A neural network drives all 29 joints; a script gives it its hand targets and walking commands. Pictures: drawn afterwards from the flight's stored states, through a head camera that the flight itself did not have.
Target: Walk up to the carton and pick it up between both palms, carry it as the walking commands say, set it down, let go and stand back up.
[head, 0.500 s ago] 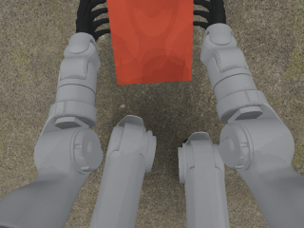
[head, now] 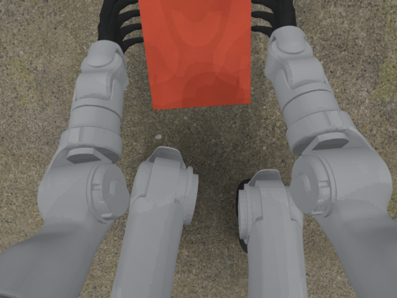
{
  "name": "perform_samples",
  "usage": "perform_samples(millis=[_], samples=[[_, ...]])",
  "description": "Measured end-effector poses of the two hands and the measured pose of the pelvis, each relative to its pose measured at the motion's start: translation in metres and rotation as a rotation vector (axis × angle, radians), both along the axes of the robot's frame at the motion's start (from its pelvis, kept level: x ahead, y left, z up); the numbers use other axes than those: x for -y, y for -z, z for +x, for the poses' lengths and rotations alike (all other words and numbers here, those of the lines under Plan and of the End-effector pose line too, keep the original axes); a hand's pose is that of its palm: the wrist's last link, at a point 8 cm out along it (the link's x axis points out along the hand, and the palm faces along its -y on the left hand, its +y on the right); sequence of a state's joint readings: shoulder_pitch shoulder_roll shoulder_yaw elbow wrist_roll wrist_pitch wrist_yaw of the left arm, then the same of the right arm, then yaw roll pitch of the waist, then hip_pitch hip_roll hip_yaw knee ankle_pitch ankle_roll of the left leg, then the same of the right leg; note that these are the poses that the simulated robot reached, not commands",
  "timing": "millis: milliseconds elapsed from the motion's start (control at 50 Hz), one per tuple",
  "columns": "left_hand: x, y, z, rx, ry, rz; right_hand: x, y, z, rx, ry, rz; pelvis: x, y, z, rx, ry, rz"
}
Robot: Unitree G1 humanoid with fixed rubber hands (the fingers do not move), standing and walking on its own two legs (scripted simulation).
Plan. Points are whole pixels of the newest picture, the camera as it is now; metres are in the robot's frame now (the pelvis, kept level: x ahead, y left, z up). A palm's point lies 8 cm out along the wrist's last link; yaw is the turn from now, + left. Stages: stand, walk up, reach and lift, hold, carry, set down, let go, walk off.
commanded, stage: set down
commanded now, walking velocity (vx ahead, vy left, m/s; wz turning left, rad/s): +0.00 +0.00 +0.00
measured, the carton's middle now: (198, 52) +0.51 +0.10 -0.27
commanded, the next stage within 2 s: none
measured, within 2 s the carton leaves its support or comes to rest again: rests again in 1.32 s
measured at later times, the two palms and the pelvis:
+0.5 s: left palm (113, 42) +0.48 +0.24 -0.18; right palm (281, 28) +0.54 -0.03 -0.18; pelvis +0.00 +0.00 +0.00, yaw +0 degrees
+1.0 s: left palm (113, 39) +0.49 +0.24 -0.19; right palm (281, 27) +0.55 -0.03 -0.18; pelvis +0.01 +0.00 -0.01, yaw +0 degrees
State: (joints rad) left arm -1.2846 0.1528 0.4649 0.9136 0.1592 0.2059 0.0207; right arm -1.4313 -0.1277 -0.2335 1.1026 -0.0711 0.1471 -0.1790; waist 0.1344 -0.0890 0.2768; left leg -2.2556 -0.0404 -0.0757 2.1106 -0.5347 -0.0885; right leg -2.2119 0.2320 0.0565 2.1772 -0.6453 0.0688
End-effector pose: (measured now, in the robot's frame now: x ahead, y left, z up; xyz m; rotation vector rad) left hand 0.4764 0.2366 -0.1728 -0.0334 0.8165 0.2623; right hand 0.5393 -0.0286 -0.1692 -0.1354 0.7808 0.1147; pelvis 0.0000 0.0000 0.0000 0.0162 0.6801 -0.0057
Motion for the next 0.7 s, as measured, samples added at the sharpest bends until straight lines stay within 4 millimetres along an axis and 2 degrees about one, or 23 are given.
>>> perform_samples(millis=[700], samples=[[-0.0037,0.009,0.0058,-0.008,0.034,-0.018,0.0024,0.0106,0.0068,-0.004,-0.035,0.026,-0.0008,0.0044,0.003,-0.01,0.003,0.004]])
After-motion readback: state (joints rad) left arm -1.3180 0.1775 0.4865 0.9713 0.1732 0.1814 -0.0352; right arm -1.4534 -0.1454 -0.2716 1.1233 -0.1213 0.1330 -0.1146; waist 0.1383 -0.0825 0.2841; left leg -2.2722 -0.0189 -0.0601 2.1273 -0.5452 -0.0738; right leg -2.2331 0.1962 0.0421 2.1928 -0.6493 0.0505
